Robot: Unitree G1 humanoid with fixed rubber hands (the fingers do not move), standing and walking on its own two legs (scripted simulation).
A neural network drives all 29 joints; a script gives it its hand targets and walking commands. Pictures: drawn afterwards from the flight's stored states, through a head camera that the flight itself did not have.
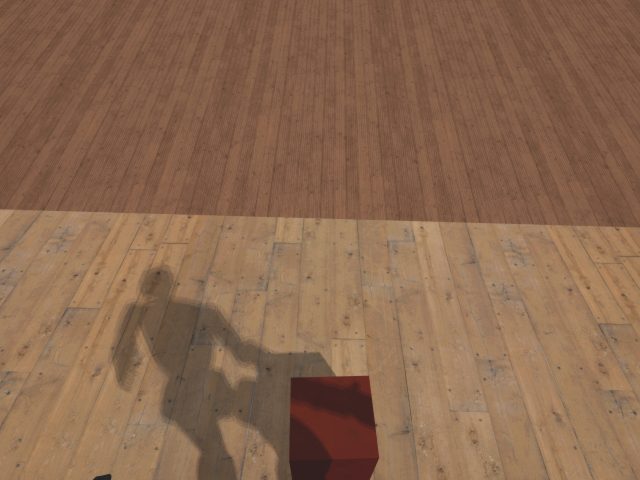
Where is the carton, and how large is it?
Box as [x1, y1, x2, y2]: [289, 376, 378, 479]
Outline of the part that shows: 368,376 291,378 289,462 292,479 369,479 378,459 378,452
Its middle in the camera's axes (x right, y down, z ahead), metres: +0.03 +0.52 +1.07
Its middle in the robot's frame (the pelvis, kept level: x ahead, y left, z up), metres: +0.41 -0.01 -0.66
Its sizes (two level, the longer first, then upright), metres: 0.210 0.200 0.250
